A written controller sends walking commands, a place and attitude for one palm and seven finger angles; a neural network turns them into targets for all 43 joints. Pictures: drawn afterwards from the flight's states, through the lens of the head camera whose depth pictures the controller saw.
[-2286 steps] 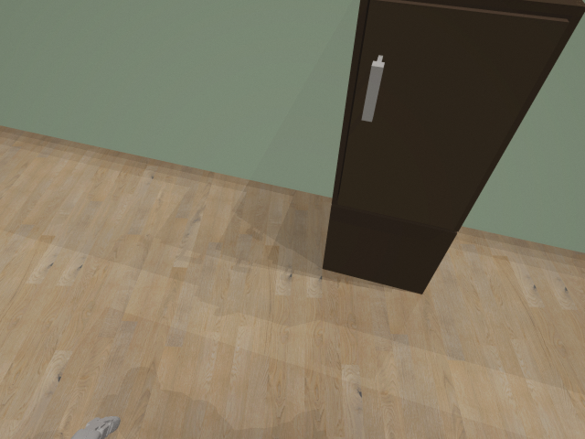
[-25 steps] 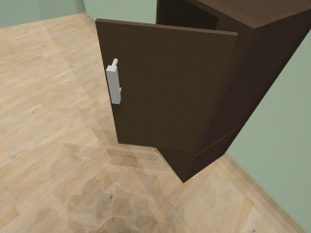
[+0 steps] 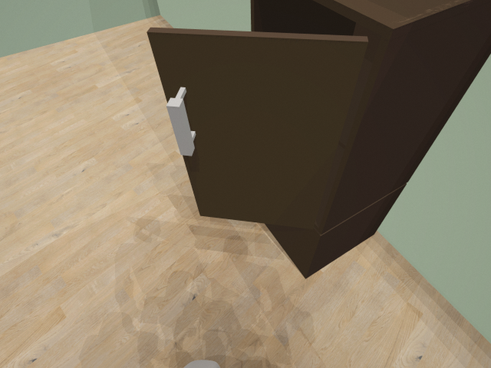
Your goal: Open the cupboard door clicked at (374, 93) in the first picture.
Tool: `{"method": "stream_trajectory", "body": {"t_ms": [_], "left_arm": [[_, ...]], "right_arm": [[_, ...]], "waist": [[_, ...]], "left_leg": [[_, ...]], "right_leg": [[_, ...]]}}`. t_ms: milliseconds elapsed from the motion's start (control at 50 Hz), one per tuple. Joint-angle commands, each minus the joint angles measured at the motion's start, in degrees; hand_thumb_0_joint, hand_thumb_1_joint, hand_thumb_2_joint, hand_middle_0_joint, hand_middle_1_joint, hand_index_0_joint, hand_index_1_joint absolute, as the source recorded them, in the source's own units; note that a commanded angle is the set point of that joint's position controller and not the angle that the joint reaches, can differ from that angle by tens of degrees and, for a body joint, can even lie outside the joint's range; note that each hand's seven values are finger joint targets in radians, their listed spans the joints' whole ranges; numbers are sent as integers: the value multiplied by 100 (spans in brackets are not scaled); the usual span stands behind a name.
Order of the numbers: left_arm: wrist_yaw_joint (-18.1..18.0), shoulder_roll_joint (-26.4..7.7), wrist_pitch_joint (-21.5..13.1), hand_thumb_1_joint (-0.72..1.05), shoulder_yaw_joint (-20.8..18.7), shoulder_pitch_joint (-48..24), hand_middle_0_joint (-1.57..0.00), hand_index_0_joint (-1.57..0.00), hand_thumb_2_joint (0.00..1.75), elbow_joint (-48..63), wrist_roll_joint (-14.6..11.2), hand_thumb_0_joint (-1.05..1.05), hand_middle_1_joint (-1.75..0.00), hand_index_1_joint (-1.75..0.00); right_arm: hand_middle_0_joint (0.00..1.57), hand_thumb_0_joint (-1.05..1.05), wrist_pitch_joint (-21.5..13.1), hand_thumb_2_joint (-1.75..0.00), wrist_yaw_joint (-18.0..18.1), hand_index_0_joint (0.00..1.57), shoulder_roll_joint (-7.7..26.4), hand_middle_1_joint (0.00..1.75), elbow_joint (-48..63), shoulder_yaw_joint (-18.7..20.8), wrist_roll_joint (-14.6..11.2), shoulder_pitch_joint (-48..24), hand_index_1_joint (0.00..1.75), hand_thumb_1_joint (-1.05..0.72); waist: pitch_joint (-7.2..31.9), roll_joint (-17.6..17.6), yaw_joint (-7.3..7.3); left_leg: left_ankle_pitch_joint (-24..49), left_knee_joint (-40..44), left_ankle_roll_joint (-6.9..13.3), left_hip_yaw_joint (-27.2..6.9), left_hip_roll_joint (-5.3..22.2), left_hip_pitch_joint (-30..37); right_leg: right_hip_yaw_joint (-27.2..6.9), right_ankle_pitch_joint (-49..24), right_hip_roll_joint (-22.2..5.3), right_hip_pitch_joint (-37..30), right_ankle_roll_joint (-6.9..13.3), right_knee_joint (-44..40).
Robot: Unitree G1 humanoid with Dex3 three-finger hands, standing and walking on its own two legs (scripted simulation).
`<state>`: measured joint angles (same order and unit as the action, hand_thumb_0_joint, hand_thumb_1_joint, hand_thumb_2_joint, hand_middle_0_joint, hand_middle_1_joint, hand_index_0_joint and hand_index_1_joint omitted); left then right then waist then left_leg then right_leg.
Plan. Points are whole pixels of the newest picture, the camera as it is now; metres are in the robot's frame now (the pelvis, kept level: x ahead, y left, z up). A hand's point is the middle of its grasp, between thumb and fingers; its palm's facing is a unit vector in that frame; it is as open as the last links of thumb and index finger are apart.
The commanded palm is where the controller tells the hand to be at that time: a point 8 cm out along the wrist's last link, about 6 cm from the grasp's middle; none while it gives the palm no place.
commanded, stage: come to a stop and stand still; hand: left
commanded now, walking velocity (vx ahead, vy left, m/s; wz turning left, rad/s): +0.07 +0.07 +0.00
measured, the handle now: (184, 122) +0.55 +0.18 +0.07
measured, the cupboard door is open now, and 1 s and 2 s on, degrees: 50 50 50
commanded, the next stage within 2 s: look again from close up in 0.46 s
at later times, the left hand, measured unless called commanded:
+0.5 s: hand out of the picture +0.00 +0.19 -0.18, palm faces +0.01 -0.98 -0.19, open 7.4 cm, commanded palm none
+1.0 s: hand out of the picture -0.05 +0.21 -0.18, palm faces +0.02 -0.99 -0.16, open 7.4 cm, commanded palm none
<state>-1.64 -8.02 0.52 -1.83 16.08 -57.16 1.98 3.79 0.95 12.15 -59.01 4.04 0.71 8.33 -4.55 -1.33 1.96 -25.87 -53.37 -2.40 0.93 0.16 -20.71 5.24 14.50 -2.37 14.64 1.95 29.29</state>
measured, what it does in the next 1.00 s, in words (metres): steps on the spot: left foot, then right foot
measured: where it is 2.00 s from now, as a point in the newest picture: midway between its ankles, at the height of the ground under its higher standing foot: outside the picture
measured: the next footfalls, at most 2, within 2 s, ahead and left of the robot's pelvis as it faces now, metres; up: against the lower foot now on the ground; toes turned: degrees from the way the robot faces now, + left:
left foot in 0.14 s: +0.00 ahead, +0.13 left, +0.00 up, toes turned +2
right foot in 0.44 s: +0.00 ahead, -0.08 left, +0.00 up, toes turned -1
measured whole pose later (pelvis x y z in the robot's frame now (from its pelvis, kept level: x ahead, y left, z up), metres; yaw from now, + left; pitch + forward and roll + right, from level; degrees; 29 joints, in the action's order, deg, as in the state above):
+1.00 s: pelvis -0.04 +0.05 +0.00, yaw -1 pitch -2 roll +0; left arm -1.6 -8.4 0.1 0.4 18.5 -62.1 1.2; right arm -0.6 1.8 9.3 -60.5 0.0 1.0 15.9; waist -0.4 0.8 0.6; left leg -17.2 -29.7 2.2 3.7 -0.4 -10.9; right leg 4.1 14.6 -2.9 12.3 -1.0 28.7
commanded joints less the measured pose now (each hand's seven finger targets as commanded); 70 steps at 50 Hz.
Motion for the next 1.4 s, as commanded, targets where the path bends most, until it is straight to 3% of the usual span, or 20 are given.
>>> {"method": "stream_trajectory", "body": {"t_ms": [0, 60, 100, 120, 140, 180, 320, 380, 420, 460, 520, 540, 580, 620, 660, 840, 1120, 1180, 1260, 1380], "left_arm": [[-72, -1258, -91, 90, -290, 458, -20, -20, 90, 169, 2, 0, -30, -30], [-45, -1192, -70, 90, -286, 110, -20, -20, 90, 112, -55, 0, -30, -30], [-7, -841, -32, 90, -189, 28, -20, -20, 90, 71, -127, 0, -30, -30], [15, -606, -15, 90, -127, 40, -20, -20, 90, 78, -130, 0, -30, -30], [25, -498, -5, 90, -94, -67, -20, -20, 90, 51, -91, 0, -30, -30], [67, -481, 62, 90, -68, -103, -20, -20, 90, -88, -8, 0, -30, -30], [158, -345, -52, 90, -31, -120, -20, -20, 90, -156, -56, 0, -30, -30], [125, -413, -137, 90, -66, 338, -20, -20, 90, -364, -105, 0, -30, -30], [41, -705, -177, 90, -109, 776, -20, -20, 90, -564, -113, 0, -30, -30], [3, -825, -186, 90, -90, 656, -20, -20, 90, -612, -135, 0, -30, -30], [-20, -570, -177, 90, -12, 301, -20, -20, 90, -575, -154, 0, -30, -30], [-300, -660, -284, 90, 7, 878, -20, -20, 90, -793, -76, 0, -30, -30], [-234, -812, -393, 90, 15, 791, -20, -20, 90, -587, -82, 0, -30, -30], [-213, -749, -326, 90, 73, 620, -20, -20, 90, -518, -158, 0, -30, -30], [-182, -626, -256, 90, 95, 616, -20, -20, 90, -465, -124, 0, -30, -30], [-59, -485, -121, 90, 155, 442, -20, -20, 90, -337, -92, 0, -30, -30], [-18, -511, -128, 90, 166, 695, -20, -20, 90, -295, -94, 0, -30, -30], [35, -456, -47, 90, 123, 678, -20, -20, 90, -214, -29, 0, -30, -30], [150, -385, 10, 90, 54, 648, -20, -20, 90, -27, 28, 0, -30, -30], [144, -549, -132, 90, -50, 1204, -20, -20, 90, -151, -32, 0, -30, -30]], "right_arm": [[20, 0, -209, -90, -48, 20, 103, 30, 363, -45, -30, -9, 30, -90], [20, 0, -300, -90, -20, 20, 16, 30, 104, -88, -26, 641, 30, -90], [20, 0, -409, -90, 16, 20, 244, 30, -89, -95, 27, 1001, 30, -90], [20, 0, -419, -90, 38, 20, 511, 30, -61, -79, 74, 881, 30, -90], [20, 0, -374, -90, 36, 20, 638, 30, 10, -91, 94, 656, 30, -90], [20, 0, -397, -90, 53, 20, 484, 30, -7, -131, 103, 415, 30, -90], [20, 0, -510, -90, 162, 20, 445, 30, -278, -127, 123, 1180, 30, -90], [20, 0, -547, -90, 196, 20, 331, 30, -381, -156, 58, 1294, 30, -90], [20, 0, -589, -90, 182, 20, 25, 30, -372, -234, -3, 1272, 30, -90], [20, 0, -520, -90, 161, 20, -180, 30, -391, -277, -3, 1252, 30, -90], [20, 0, -468, -90, 168, 20, -222, 30, -624, -297, 23, 1408, 30, -90], [20, 0, -527, -90, 106, 20, 147, 30, -259, -280, 27, 755, 30, -90], [20, 0, -576, -90, 89, 20, -352, 30, -131, -349, 18, 1265, 30, -90], [20, 0, -613, -90, 121, 20, -142, 30, -244, -319, -16, 1526, 30, -90], [20, 0, -597, -90, 158, 20, 0, 30, -198, -303, -19, 1465, 30, -90], [20, 0, -503, -90, 87, 20, 135, 30, 25, -326, 10, 977, 30, -90], [20, 0, -566, -90, 64, 20, 243, 30, -52, -347, 1, 1128, 30, -90], [20, 0, -496, -90, 79, 20, 443, 30, -75, -254, 43, 1241, 30, -90], [20, 0, -486, -90, 133, 20, 570, 30, -14, -147, 62, 1280, 30, -90], [20, 0, -617, -90, 115, 20, 195, 30, 55, -216, 53, 1158, 30, -90]], "waist": [[629, 1051, 167], [694, 1001, -117], [667, -39, -211], [524, -741, -143], [238, -814, -98], [-377, -1064, -72], [-218, -471, -301], [348, -309, -140], [622, 570, -43], [472, 1071, -123], [31, 824, -275], [-303, 564, 20], [511, 99, -321], [1193, 119, -316], [1059, 77, -243], [-361, 71, -190], [6, 101, -151], [-229, -110, -195], [-504, -201, -193], [-111, 542, 2]], "left_leg": [[-68, 1260, 16, 38, 101, -47], [872, 2847, 94, 156, 48, 1119], [1391, 3552, 344, -498, 626, 1774], [901, 3912, 621, -1177, 1267, 1270], [-85, 4292, 806, -1359, 1536, 388], [-1255, 4825, 792, -1385, 1380, -333], [1176, 4177, 1062, -1226, 1438, 1191], [2794, 3219, 743, -628, 1067, 1199], [2055, 2595, 368, 43, 537, 370], [778, 2446, 196, 281, 321, 234], [1730, 2781, 192, 129, 509, 821], [1714, 1654, 129, 190, 448, 419], [966, 2068, 303, 258, 226, 472], [2284, 2331, 332, 80, 403, 919], [3057, 2261, 373, -61, 665, 1035], [1015, 3187, 476, -435, 541, 300], [549, 3551, 524, -531, 554, 336], [-736, 3915, 665, -824, 829, 159], [-1055, 4060, 971, -1241, 1304, 156], [-52, 2679, 688, -221, 541, -470]], "right_leg": [[-1635, -1984, -1525, -982, 869, -1014], [-1387, -997, -1206, -393, 526, -884], [-818, 260, -513, 352, 23, -479], [-381, 501, -195, 374, -200, -155], [-142, 645, -127, -16, -274, 46], [-80, 593, -64, -133, -265, 545], [-189, 1005, -52, 778, -211, 672], [-267, -282, -81, -413, -149, -663], [-940, -2059, -763, -1535, 122, -684], [-1175, -1930, -1199, -1296, 427, -855], [-793, -1666, -804, -465, 310, -922], [-1172, -4559, -775, -301, 10, -543], [-872, -6634, -1116, -1088, 235, 97], [-553, -5098, -784, -1295, 173, 409], [-544, -3352, -547, -962, 124, 226], [-643, 202, -276, 9, -9, -554], [-521, 86, -322, -373, -49, -588], [-254, 723, -81, -1, -39, -195], [-126, 650, 90, 507, 5, 280], [-1079, 508, -395, -535, 321, -456]]}}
